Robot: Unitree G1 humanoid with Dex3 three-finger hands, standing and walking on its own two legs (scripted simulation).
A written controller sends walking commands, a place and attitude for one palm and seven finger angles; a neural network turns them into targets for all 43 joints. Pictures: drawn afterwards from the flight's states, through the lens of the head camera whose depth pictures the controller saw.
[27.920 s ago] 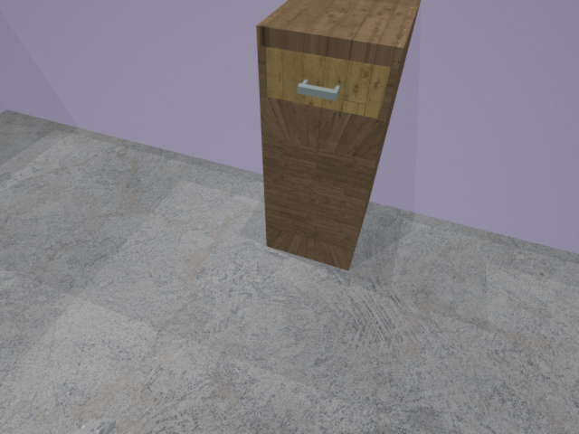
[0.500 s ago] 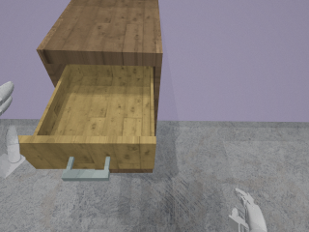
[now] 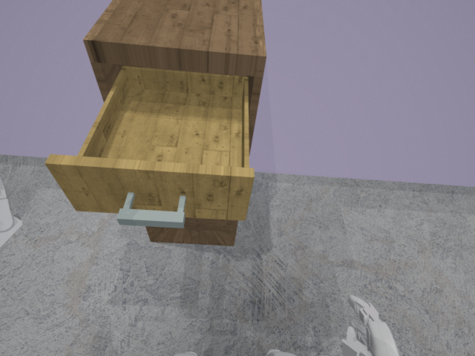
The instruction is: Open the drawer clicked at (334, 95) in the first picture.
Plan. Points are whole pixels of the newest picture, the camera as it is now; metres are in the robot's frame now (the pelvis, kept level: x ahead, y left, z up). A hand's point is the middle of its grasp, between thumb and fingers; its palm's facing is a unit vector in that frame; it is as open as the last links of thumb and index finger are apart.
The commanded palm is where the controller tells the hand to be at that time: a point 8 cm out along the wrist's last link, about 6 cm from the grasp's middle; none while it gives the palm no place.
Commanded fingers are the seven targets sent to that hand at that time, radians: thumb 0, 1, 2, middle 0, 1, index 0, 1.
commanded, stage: step back with the hand held close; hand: left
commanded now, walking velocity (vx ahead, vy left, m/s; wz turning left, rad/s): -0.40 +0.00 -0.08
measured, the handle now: (154, 208) +0.34 +0.17 +0.04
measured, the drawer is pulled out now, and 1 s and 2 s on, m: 0.29 0.29 0.29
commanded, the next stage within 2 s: stop stepping back and stand still in 0.16 s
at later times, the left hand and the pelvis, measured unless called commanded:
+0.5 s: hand out of the picture +0.07 +0.19 +0.21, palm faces +0.37 -0.77 -0.52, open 7.4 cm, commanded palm +0.00 +0.23 +0.23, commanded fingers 0.00 0.90 0.90 -0.20 -0.30 -0.20 -0.30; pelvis -0.13 -0.05 +0.01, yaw -1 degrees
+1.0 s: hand out of the picture -0.01 +0.20 +0.20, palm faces +0.47 -0.80 -0.36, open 7.5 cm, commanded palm -0.08 +0.24 +0.23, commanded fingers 0.00 0.90 0.90 -0.20 -0.30 -0.20 -0.30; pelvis -0.20 -0.04 +0.00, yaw +2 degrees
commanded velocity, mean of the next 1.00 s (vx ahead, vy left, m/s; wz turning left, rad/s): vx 0.06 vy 0.05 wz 0.00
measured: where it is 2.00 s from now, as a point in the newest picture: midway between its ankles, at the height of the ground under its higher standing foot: outside the picture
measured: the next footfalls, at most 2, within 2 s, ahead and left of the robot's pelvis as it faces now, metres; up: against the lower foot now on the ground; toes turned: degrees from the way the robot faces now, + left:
right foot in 0.22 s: -0.12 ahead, -0.15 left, +0.00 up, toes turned -1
left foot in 0.54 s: -0.15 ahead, +0.08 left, +0.00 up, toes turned +4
